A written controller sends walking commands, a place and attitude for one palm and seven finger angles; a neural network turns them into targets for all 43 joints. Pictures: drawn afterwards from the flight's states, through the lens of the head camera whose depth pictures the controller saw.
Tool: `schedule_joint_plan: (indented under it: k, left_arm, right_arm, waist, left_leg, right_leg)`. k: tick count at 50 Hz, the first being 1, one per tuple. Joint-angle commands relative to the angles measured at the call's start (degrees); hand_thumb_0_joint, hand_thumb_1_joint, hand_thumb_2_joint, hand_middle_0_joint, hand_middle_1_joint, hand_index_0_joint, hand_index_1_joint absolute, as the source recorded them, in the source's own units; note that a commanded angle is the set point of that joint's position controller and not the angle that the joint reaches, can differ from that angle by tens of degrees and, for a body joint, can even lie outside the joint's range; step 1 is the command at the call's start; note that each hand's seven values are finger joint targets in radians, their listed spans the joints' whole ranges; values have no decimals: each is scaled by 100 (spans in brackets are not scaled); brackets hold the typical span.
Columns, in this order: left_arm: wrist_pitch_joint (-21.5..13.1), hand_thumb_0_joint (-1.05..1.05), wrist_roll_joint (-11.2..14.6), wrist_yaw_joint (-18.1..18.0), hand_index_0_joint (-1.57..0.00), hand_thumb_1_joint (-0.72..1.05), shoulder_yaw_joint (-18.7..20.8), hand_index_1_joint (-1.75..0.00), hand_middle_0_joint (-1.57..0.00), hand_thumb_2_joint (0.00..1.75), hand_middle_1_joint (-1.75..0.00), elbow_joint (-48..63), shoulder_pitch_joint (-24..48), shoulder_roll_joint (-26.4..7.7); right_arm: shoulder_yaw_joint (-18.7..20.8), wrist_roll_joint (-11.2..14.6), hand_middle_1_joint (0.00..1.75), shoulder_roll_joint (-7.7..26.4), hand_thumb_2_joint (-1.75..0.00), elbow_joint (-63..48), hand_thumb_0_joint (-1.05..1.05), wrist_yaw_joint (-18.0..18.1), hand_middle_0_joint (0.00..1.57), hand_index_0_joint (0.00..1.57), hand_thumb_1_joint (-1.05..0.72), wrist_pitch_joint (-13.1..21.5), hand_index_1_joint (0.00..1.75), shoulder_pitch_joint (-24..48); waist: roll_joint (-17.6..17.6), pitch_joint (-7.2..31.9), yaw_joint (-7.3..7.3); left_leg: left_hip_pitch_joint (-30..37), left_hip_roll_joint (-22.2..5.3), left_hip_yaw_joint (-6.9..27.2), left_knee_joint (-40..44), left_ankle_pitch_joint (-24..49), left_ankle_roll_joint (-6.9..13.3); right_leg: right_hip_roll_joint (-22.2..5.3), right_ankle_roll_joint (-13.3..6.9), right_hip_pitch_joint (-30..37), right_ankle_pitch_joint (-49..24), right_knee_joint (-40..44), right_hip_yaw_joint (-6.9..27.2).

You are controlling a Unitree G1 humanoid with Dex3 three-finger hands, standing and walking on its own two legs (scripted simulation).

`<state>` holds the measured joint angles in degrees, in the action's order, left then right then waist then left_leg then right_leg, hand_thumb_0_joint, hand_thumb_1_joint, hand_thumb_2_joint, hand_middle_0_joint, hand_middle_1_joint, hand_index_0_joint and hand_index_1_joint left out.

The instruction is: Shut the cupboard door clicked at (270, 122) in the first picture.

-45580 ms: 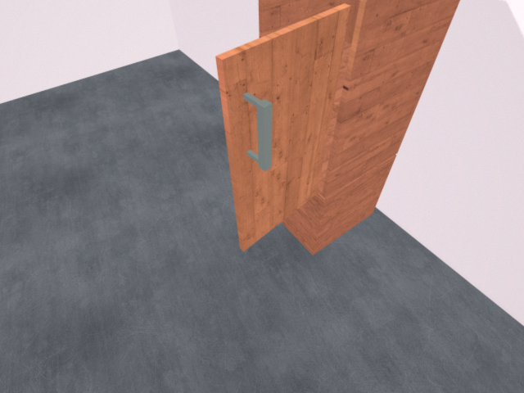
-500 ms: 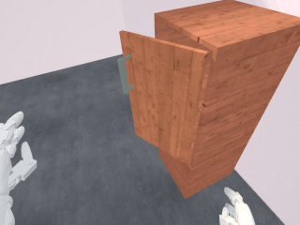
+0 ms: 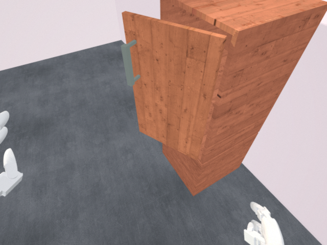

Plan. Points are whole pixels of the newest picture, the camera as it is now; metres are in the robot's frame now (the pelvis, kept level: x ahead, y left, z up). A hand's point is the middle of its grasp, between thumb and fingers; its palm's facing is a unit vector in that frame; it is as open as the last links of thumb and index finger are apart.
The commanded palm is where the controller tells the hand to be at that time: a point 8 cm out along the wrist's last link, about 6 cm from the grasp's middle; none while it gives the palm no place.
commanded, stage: step back with the hand held close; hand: left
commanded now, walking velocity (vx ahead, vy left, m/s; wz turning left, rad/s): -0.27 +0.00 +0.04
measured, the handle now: (132, 63) +0.68 +0.16 +0.09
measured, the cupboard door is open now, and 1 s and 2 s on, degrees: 27 27 27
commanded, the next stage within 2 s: stop stepping back and stand still in 0.64 s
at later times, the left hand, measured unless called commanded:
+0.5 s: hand out of the picture +0.08 +0.28 +0.17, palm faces +0.52 -0.75 -0.40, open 7.4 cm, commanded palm +0.01 +0.31 +0.18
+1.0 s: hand out of the picture -0.05 +0.31 +0.17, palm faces +0.53 -0.76 -0.39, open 7.4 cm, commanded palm -0.11 +0.33 +0.18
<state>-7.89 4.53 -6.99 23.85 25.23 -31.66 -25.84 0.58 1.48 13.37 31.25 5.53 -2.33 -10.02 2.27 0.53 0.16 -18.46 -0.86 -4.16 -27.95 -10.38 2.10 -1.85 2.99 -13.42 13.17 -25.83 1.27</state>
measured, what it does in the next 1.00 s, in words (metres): walks backwards: right foot, then left foot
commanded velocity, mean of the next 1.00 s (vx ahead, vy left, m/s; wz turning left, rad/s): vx -0.18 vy -0.03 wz -0.04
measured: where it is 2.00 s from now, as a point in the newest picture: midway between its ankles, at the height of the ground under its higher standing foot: outside the picture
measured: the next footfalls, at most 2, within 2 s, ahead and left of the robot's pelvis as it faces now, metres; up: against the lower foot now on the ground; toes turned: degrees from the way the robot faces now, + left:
right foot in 0.64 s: -0.09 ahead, -0.13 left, +0.00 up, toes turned +7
left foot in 0.84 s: -0.09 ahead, +0.12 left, +0.00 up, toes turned +6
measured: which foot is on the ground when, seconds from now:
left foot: down 0.00-0.66, up 0.68-0.82, down 0.84-1.00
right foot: down 0.00-0.48, up 0.50-0.62, down 0.64-0.86, up 0.88-1.00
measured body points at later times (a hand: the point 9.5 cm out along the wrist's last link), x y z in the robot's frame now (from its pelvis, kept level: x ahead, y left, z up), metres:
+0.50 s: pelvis -0.11 +0.00 -0.02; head -0.10 +0.01 +0.43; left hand +0.05 +0.31 +0.19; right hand +0.07 -0.23 -0.10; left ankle +0.04 +0.10 -0.73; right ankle -0.01 -0.15 -0.73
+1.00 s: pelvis -0.23 +0.02 +0.00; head -0.24 +0.05 +0.45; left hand -0.08 +0.35 +0.19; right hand -0.06 -0.19 -0.07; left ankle -0.13 +0.12 -0.74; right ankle -0.23 -0.09 -0.72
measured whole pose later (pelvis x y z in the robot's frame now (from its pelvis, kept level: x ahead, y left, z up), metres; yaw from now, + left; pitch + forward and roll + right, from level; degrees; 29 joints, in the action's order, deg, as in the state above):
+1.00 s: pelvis -0.23 +0.02 +0.00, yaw +4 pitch -1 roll -3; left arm -9.9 2.7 -9.5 25.4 27.8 -29.9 -22.9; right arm -0.9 0.1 9.6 35.4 3.9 6.9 -14.3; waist -0.2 1.6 -0.8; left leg -22.4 -2.3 -2.7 -28.6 -8.9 2.4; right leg 4.0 0.4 -16.5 22.9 -38.6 -1.0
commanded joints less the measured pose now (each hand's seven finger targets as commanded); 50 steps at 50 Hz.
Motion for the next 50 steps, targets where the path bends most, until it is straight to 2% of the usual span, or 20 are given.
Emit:
schedule_joint_plan:
  k: [1, 6, 10, 16, 18, 22, 24, 26, 29, 31, 33, 34, 36, 38, 40, 41, 42, 43, 44, 50]
  left_arm:
    - [-500, 0, -60, -207, -20, 90, 904, -30, -20, 90, -30, 1093, 130, -1035]
    - [-756, 0, -231, -241, -20, 90, 1014, -30, -20, 90, -30, 1245, 361, -997]
    - [-890, 0, -267, -245, -20, 90, 915, -30, -20, 90, -30, 1367, 431, -822]
    - [-939, 0, -193, -342, -20, 90, 736, -30, -20, 90, -30, 1421, 831, -899]
    - [-935, 0, -215, -412, -20, 90, 584, -30, -20, 90, -30, 1338, 1016, -845]
    - [-997, 0, -183, -450, -20, 90, 751, -30, -20, 90, -30, 1332, 934, -953]
    - [-1076, 0, -202, -424, -20, 90, 957, -30, -20, 90, -30, 1480, 789, -929]
    - [-1156, 0, -117, -346, -20, 90, 1267, -30, -20, 90, -30, 1796, 701, -1276]
    - [-1199, 0, 34, -292, -20, 90, 1191, -30, -20, 90, -30, 1547, -127, -1003]
    - [-1201, 0, 53, -271, -20, 90, 1194, -30, -20, 90, -30, 1489, -215, -1070]
    - [-1154, 0, -4, -313, -20, 90, 984, -30, -20, 90, -30, 1459, 256, -1147]
    - [-954, 0, -54, -371, -20, 90, 778, -30, -20, 90, -30, 1209, 276, -1040]
    - [-785, 0, -160, -396, -20, 90, 744, -30, -20, 90, -30, 1424, 759, -1099]
    - [-688, 0, -220, -417, -20, 90, 667, -30, -20, 90, -30, 1069, 908, -969]
    - [-701, 0, -215, -410, -20, 90, 572, -30, -20, 90, -30, 1194, 1268, -922]
    - [-756, 0, -225, -419, -20, 90, 632, -30, -20, 90, -30, 1434, 1399, -1008]
    - [-809, 0, -240, -427, -20, 90, 738, -30, -20, 90, -30, 1469, 1250, -965]
    - [-879, 0, -197, -364, -20, 90, 752, -30, -20, 90, -30, 1423, 975, -888]
    - [-814, 0, -236, -355, -20, 90, 868, -30, -20, 90, -30, 1455, 793, -839]
    - [-552, 0, -197, -361, -20, 90, 535, -30, -20, 90, -30, 1851, 238, -635]
  right_arm:
    - [269, 1, 30, 794, -90, -909, 0, 91, 20, 20, -90, 346, 30, 525]
    - [260, -17, 30, 859, -90, -890, 0, 91, 20, 20, -90, 618, 30, 466]
    - [258, -35, 30, 805, -90, -807, 0, 63, 20, 20, -90, 827, 30, 302]
    - [261, -167, 30, 622, -90, -411, 0, 1, 20, 20, -90, 958, 30, 60]
    - [183, -178, 30, 515, -90, -322, 0, 4, 20, 20, -90, 958, 30, 68]
    - [187, -113, 30, 612, -90, -415, 0, 92, 20, 20, -90, 995, 30, 160]
    - [227, -82, 30, 750, -90, -513, 0, 101, 20, 20, -90, 1085, 30, 350]
    - [324, -137, 30, 601, -90, -533, 0, 31, 20, 20, -90, 1135, 30, 372]
    - [329, -99, 30, 554, -90, -482, 0, -121, 20, 20, -90, 1242, 30, 392]
    - [335, -114, 30, 529, -90, -400, 0, -167, 20, 20, -90, 1231, 30, 306]
    - [278, -82, 30, 419, -90, -282, 0, -165, 20, 20, -90, 1165, 30, 206]
    - [342, -67, 30, 455, -90, -201, 0, -178, 20, 20, -90, 1069, 30, 274]
    - [213, -185, 30, 391, -90, -203, 0, -129, 20, 20, -90, 932, 30, 396]
    - [93, -199, 30, 338, -90, -177, 0, 0, 20, 20, -90, 883, 30, 292]
    - [145, -125, 30, 546, -90, -191, 0, 89, 20, 20, -90, 940, 30, 141]
    - [223, -100, 30, 713, -90, -313, 0, 143, 20, 20, -90, 1023, 30, 209]
    - [230, -78, 30, 754, -90, -381, 0, 146, 20, 20, -90, 1111, 30, 138]
    - [227, -19, 30, 663, -90, -392, 0, 89, 20, 20, -90, 1201, 30, 125]
    - [228, -58, 30, 716, -90, -419, 0, 73, 20, 20, -90, 1208, 30, 122]
    - [177, -143, 30, 540, -90, -460, 0, -159, 20, 20, -90, 1126, 30, 142]
  waist:
    - [370, 607, 36]
    - [868, 377, 61]
    - [788, 405, 42]
    - [-625, 166, -107]
    - [-835, 224, -153]
    - [69, 114, -152]
    - [1404, 400, -27]
    - [1304, 875, 74]
    - [1313, 830, 69]
    - [902, 724, -23]
    - [-992, 642, -67]
    - [-1450, 562, 25]
    - [-1409, 177, 2]
    - [-1291, -10, -76]
    - [-148, 139, -128]
    - [696, 163, -47]
    - [1006, 422, 27]
    - [1193, 784, -42]
    - [1580, 580, -73]
    - [1063, 410, -97]
  left_leg:
    - [-534, -550, 591, 946, -691, 116]
    - [-2294, -885, 1116, 1538, -2940, 373]
    - [-2512, -896, 1110, 1237, -3149, 380]
    - [-17, 29, 282, -1045, -1634, -202]
    - [298, 28, 319, -1150, -1222, -201]
    - [-425, -466, 1080, 261, -2316, 9]
    - [-2158, -1379, 2090, 1881, -3766, 381]
    - [-1901, -1550, 1958, 1818, -2795, 388]
    - [-1248, -1296, 1079, 1311, -2289, 114]
    - [-705, -964, 581, 628, -1896, -153]
    - [328, -145, -1, -1385, -1271, -557]
    - [303, -36, 238, -2468, -1346, -531]
    - [-445, -70, 484, -2933, -1481, -436]
    - [-218, -146, 475, -1512, -1245, -329]
    - [407, -168, 379, 193, -610, -175]
    - [178, -790, 1104, 799, -748, 44]
    - [-138, -1296, 1592, 1251, -1203, 232]
    - [-638, -1574, 1903, 1951, -3421, 261]
    - [-1242, -1702, 2288, 2315, -4202, 358]
    - [-607, -894, 864, 1699, -2792, -205]
  right_leg:
    - [172, -139, 684, -709, -120, -161]
    - [429, -106, 1547, -131, -1003, -223]
    - [433, -162, 1451, 35, -1199, -67]
    - [-679, -763, -1863, 1945, 973, 1324]
    - [-793, -735, -2057, 1597, 891, 1102]
    - [-53, -390, -1632, 1979, 94, 348]
    - [701, -194, 266, 1197, -2041, -260]
    - [739, -260, 484, 1283, -2674, -248]
    - [599, -415, 254, 1504, -1299, -376]
    - [171, -550, -228, 1434, -102, 188]
    - [-1093, -1050, -1838, 1620, 1205, 1951]
    - [-1607, -1297, -2185, 1801, 1432, 2303]
    - [-1563, -1335, -1870, 259, 1115, 2037]
    - [-1050, -962, -1432, -933, 473, 1181]
    - [-427, -535, -1279, -316, -118, 754]
    - [31, -301, -1094, 332, -480, 442]
    - [307, -185, -546, 488, -945, 106]
    - [521, -140, 107, 1128, -1558, -53]
    - [642, -108, 317, 1053, -2099, -110]
    - [693, -425, 619, 1123, -174, -623]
